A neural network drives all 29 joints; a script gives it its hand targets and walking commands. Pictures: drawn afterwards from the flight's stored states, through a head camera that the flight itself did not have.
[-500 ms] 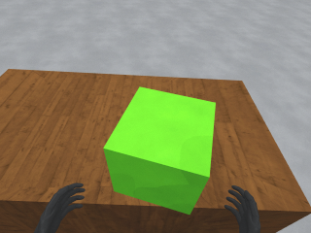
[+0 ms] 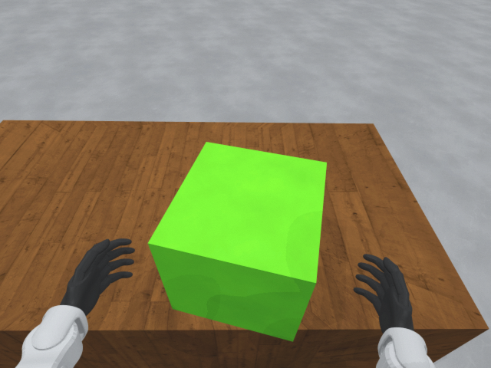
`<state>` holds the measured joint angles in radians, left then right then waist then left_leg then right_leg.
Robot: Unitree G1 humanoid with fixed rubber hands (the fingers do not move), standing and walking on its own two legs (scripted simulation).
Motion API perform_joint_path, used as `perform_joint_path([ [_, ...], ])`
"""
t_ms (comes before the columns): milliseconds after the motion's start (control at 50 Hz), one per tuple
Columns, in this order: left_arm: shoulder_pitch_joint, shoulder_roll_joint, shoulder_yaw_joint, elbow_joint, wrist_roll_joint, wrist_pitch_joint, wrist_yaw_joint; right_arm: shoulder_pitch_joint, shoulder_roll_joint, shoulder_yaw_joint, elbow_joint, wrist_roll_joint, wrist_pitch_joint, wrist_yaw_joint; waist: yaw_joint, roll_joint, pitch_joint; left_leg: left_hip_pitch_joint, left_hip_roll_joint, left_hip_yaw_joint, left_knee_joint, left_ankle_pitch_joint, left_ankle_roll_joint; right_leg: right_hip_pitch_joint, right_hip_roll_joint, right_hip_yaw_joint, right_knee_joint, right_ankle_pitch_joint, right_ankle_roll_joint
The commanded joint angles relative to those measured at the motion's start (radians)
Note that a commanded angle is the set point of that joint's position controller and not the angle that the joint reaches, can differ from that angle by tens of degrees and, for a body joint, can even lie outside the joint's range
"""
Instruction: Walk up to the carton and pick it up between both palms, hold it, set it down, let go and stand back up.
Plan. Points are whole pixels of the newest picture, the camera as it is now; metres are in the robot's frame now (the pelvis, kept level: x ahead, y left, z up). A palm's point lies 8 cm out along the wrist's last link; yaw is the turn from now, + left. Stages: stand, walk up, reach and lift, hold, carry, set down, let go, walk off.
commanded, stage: reach and lift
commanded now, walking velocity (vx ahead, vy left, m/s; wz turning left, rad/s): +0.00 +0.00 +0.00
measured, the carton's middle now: (247, 237) +0.37 +0.02 -0.01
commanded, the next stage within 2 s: none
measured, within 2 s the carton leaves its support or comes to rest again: neither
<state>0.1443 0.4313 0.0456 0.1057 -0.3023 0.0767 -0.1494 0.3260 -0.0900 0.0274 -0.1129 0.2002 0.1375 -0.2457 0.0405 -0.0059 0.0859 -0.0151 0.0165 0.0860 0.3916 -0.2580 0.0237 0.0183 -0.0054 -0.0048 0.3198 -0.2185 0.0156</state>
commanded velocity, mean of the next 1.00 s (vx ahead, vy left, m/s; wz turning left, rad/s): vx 0.00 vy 0.00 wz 0.00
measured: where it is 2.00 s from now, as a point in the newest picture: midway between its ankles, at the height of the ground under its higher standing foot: outside the picture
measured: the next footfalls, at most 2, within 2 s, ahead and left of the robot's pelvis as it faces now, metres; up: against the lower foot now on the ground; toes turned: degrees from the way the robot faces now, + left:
none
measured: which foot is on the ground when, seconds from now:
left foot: down 0.00-1.00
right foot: down 0.00-1.00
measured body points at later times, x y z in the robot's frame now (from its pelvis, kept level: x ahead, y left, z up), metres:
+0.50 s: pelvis +0.00 +0.00 +0.00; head +0.01 +0.02 +0.45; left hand +0.33 +0.26 +0.10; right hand +0.28 -0.20 +0.09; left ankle -0.02 +0.09 -0.74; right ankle -0.02 -0.13 -0.74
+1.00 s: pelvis -0.02 +0.00 +0.00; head -0.01 +0.03 +0.45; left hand +0.40 +0.25 +0.16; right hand +0.33 -0.21 +0.13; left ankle -0.02 +0.09 -0.75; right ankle -0.02 -0.13 -0.74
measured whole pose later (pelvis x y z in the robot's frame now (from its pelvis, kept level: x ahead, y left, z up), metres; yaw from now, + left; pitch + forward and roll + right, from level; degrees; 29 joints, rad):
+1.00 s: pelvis -0.02 +0.00 +0.00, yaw +0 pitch -1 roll -1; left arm -0.65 0.50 0.12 0.48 -0.27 0.45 -0.12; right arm -0.43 -0.22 -0.06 0.24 0.34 0.39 -0.22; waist -0.07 -0.03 0.04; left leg -0.17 0.01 0.08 0.40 -0.21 0.04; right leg -0.13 -0.01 -0.01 0.31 -0.16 0.02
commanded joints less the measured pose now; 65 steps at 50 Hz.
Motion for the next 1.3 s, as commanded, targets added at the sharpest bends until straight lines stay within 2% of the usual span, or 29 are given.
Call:
perform_joint_path([
  [0, -0.188, 0.167, 0.109, -0.174, 0.011, 0.007, 0.001, -0.118, -0.07, -0.021, -0.182, 0.015, 0.001, -0.003, -0.006, 0.085, -0.094, 0.012, 0.029, -0.081, -0.064, 0.311, -0.043, -0.056, -0.025, 0.072, -0.054, 0.192, -0.061],
  [80, -0.248, 0.164, 0.124, -0.17, 0.009, 0.047, -0.002, -0.169, -0.094, -0.032, -0.195, 0.023, 0.017, -0.009, -0.02, 0.064, -0.15, 0.025, 0.022, -0.076, -0.059, 0.341, -0.046, -0.033, -0.02, 0.067, -0.046, 0.268, -0.046],
  [120, -0.282, 0.16, 0.127, -0.144, 0.01, 0.076, -0.007, -0.199, -0.101, -0.034, -0.163, 0.031, 0.035, -0.014, -0.029, 0.053, -0.139, 0.031, 0.019, -0.07, -0.06, 0.349, -0.045, -0.035, -0.016, 0.066, -0.05, 0.277, -0.042],
  [160, -0.318, 0.162, 0.136, -0.169, 0.011, 0.101, -0.011, -0.228, -0.111, -0.034, -0.185, 0.043, 0.044, -0.02, -0.034, 0.06, -0.174, 0.043, 0.013, -0.066, -0.052, 0.378, -0.047, -0.028, -0.017, 0.066, -0.044, 0.342, -0.034],
  [200, -0.345, 0.161, 0.144, -0.155, 0.014, 0.126, -0.015, -0.265, -0.122, -0.032, -0.188, 0.052, 0.054, -0.022, -0.037, 0.046, -0.182, 0.039, 0.011, -0.066, -0.049, 0.395, -0.046, -0.017, -0.016, 0.062, -0.041, 0.38, -0.027],
  [220, -0.371, 0.169, 0.157, -0.177, 0.021, 0.135, -0.012, -0.278, -0.128, -0.03, -0.196, 0.061, 0.057, -0.021, -0.029, 0.06, -0.196, 0.041, 0.009, -0.063, -0.049, 0.404, -0.048, -0.019, -0.015, 0.063, -0.036, 0.391, -0.027],
  [280, -0.432, 0.177, 0.167, -0.186, 0.026, 0.173, -0.005, -0.338, -0.143, -0.036, -0.179, 0.084, 0.074, -0.018, -0.03, 0.075, -0.225, 0.055, 0.01, -0.064, -0.045, 0.433, -0.054, -0.011, -0.005, 0.058, -0.037, 0.378, -0.032],
  [300, -0.445, 0.174, 0.167, -0.176, 0.025, 0.188, -0.004, -0.355, -0.151, -0.046, -0.173, 0.088, 0.082, -0.017, -0.038, 0.061, -0.221, 0.059, 0.012, -0.065, -0.046, 0.439, -0.054, -0.012, 0.0, 0.054, -0.042, 0.371, -0.033],
  [380, -0.499, 0.166, 0.183, -0.177, 0.044, 0.251, -0.005, -0.409, -0.183, -0.055, -0.156, 0.105, 0.112, -0.023, -0.052, 0.068, -0.226, 0.074, 0.009, -0.062, -0.035, 0.487, -0.062, -0.011, 0.009, 0.048, -0.037, 0.44, -0.03],
  [440, -0.559, 0.162, 0.185, -0.173, 0.045, 0.291, -0.006, -0.469, -0.196, -0.067, -0.141, 0.124, 0.133, -0.02, -0.061, 0.081, -0.258, 0.085, 0.006, -0.056, -0.036, 0.487, -0.065, -0.014, 0.016, 0.042, -0.042, 0.423, -0.032],
  [500, -0.636, 0.174, 0.193, -0.152, 0.053, 0.323, -0.006, -0.541, -0.214, -0.075, -0.129, 0.133, 0.151, -0.019, -0.068, 0.066, -0.276, 0.078, 0.003, -0.054, -0.038, 0.465, -0.06, -0.02, 0.02, 0.037, -0.041, 0.408, -0.03],
  [580, -0.735, 0.195, 0.189, -0.166, 0.041, 0.339, 0.012, -0.634, -0.226, -0.099, -0.118, 0.143, 0.165, -0.009, -0.079, 0.094, -0.33, 0.079, 0.002, -0.051, -0.026, 0.478, -0.065, -0.042, 0.03, 0.027, -0.033, 0.391, -0.035],
  [660, -0.805, 0.2, 0.19, -0.043, 0.051, 0.364, 0.011, -0.724, -0.235, -0.101, -0.027, 0.142, 0.196, -0.001, -0.088, 0.076, -0.316, 0.05, 0.003, -0.053, -0.041, 0.406, -0.05, -0.04, 0.028, 0.027, -0.041, 0.338, -0.04],
  [680, -0.824, 0.2, 0.184, -0.053, 0.047, 0.369, 0.01, -0.75, -0.242, -0.107, -0.048, 0.143, 0.196, -0.004, -0.096, 0.061, -0.347, 0.052, 0.005, -0.055, -0.039, 0.415, -0.049, -0.031, 0.033, 0.023, -0.036, 0.356, -0.036],
  [700, -0.859, 0.207, 0.182, -0.043, 0.045, 0.372, 0.012, -0.787, -0.246, -0.11, -0.035, 0.144, 0.2, -0.004, -0.095, 0.073, -0.353, 0.049, 0.003, -0.054, -0.033, 0.434, -0.052, -0.028, 0.033, 0.022, -0.032, 0.374, -0.036],
  [740, -0.913, 0.221, 0.181, 0.012, 0.046, 0.373, 0.014, -0.834, -0.248, -0.114, 0.015, 0.145, 0.211, 0.001, -0.102, 0.056, -0.37, 0.037, 0.0, -0.053, -0.039, 0.387, -0.044, -0.039, 0.034, 0.019, -0.032, 0.345, -0.032],
  [860, -1.09, 0.253, 0.153, 0.087, 0.036, 0.344, 0.031, -0.985, -0.261, -0.142, 0.11, 0.14, 0.208, 0.019, -0.117, 0.104, -0.462, 0.041, 0.003, -0.057, -0.027, 0.368, -0.047, -0.07, 0.038, 0.004, -0.016, 0.312, -0.04],
  [900, -1.118, 0.248, 0.143, 0.194, 0.042, 0.343, 0.029, -1.029, -0.261, -0.131, 0.202, 0.14, 0.217, 0.028, -0.12, 0.088, -0.434, 0.029, 0.003, -0.062, -0.032, 0.352, -0.038, -0.072, 0.037, 0.004, -0.023, 0.303, -0.042],
  [920, -1.161, 0.259, 0.134, 0.216, 0.032, 0.338, 0.026, -1.078, -0.264, -0.135, 0.2, 0.136, 0.219, 0.028, -0.124, 0.07, -0.451, 0.013, 0.002, -0.063, -0.038, 0.322, -0.03, -0.066, 0.035, 0.004, -0.022, 0.294, -0.037],
  [960, -1.216, 0.265, 0.114, 0.251, 0.019, 0.325, 0.03, -1.141, -0.262, -0.142, 0.198, 0.13, 0.213, 0.028, -0.125, 0.076, -0.495, -0.006, -0.002, -0.06, -0.04, 0.291, -0.026, -0.067, 0.033, 0.003, -0.012, 0.288, -0.032],
  [980, -1.226, 0.255, 0.1, 0.301, 0.016, 0.321, 0.031, -1.16, -0.263, -0.138, 0.238, 0.127, 0.213, 0.033, -0.125, 0.071, -0.483, -0.003, 0.001, -0.066, -0.04, 0.296, -0.025, -0.074, 0.037, -0.004, -0.011, 0.284, -0.034],
  [1100, -1.353, 0.27, 0.077, 0.404, 0.025, 0.294, 0.025, -1.275, -0.282, -0.128, 0.368, 0.131, 0.205, 0.041, -0.144, 0.07, -0.54, 0.021, -0.006, -0.066, -0.02, 0.357, -0.03, -0.066, 0.039, -0.014, -0.009, 0.343, -0.031],
  [1120, -1.345, 0.27, 0.049, 0.409, 0.017, 0.294, 0.026, -1.248, -0.28, -0.139, 0.385, 0.118, 0.204, 0.035, -0.17, 0.064, -0.523, 0.012, 0.0, -0.069, -0.015, 0.337, -0.031, -0.07, 0.04, -0.013, -0.013, 0.342, -0.034],
  [1200, -1.445, 0.28, 0.032, 0.485, 0.013, 0.274, 0.033, -1.353, -0.278, -0.144, 0.439, 0.113, 0.198, 0.039, -0.167, 0.084, -0.553, -0.01, -0.006, -0.068, -0.015, 0.318, -0.029, -0.076, 0.037, -0.02, -0.004, 0.343, -0.036],
  [1280, -1.475, 0.264, 0.011, 0.572, 0.021, 0.245, 0.034, -1.384, -0.271, -0.126, 0.513, 0.118, 0.179, 0.045, -0.166, 0.093, -0.575, -0.004, -0.008, -0.07, -0.006, 0.343, -0.029, -0.072, 0.036, -0.024, 0.002, 0.365, -0.034],
])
